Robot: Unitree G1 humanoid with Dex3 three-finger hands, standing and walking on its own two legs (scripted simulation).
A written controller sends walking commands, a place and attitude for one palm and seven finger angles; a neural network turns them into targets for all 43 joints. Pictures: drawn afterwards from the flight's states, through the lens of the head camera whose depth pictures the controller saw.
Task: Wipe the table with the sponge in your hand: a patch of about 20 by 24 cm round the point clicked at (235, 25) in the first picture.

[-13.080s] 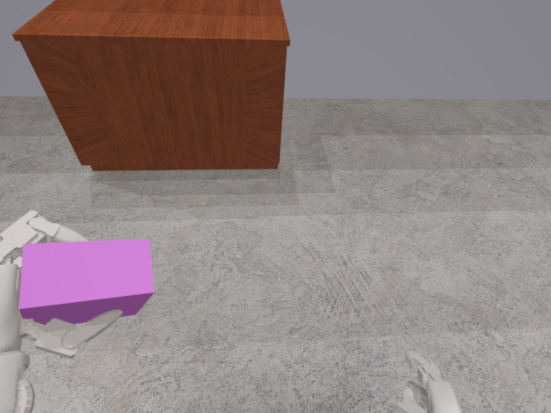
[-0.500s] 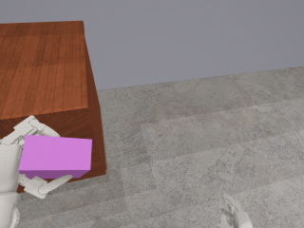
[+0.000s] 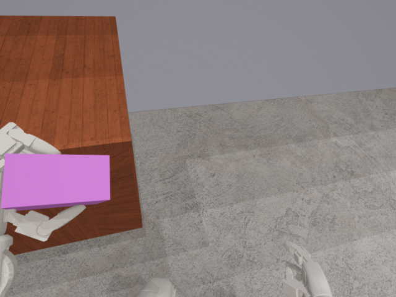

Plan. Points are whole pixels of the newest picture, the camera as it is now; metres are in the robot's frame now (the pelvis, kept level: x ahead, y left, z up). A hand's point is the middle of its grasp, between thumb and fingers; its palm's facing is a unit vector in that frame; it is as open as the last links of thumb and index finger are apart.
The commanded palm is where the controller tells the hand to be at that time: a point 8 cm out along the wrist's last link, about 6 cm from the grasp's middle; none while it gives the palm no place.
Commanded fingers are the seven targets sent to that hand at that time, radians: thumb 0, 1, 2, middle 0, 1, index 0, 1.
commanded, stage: shuffle to correct the standing spot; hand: left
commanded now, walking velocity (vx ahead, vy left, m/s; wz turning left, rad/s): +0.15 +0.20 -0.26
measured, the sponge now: (74, 183) +0.23 +0.22 +0.15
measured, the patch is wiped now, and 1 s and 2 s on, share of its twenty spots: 0.00 0.00 0.00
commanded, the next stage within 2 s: come to a stop and stand still in 1.00 s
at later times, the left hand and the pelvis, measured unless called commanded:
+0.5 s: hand (19, 144) +0.27 +0.32 +0.17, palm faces +0.28 -0.79 -0.54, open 10.4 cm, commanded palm +0.22 +0.35 +0.19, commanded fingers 0.00 0.10 1.30 -1.20 -1.60 -1.20 -1.60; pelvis +0.05 +0.08 +0.02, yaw -2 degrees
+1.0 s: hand out of the picture +0.31 +0.42 +0.18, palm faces +0.43 -0.79 -0.43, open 10.4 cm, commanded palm +0.25 +0.44 +0.19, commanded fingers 0.00 0.10 1.30 -1.20 -1.60 -1.20 -1.60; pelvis +0.09 +0.16 +0.02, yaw +0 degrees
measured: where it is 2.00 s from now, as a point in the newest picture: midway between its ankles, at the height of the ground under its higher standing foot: outside the picture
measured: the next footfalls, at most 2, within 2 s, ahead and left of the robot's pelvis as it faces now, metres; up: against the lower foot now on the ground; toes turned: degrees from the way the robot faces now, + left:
left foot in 0.08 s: +0.09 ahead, +0.18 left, +0.00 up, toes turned -6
right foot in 0.26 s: +0.05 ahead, -0.03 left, +0.00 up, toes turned -6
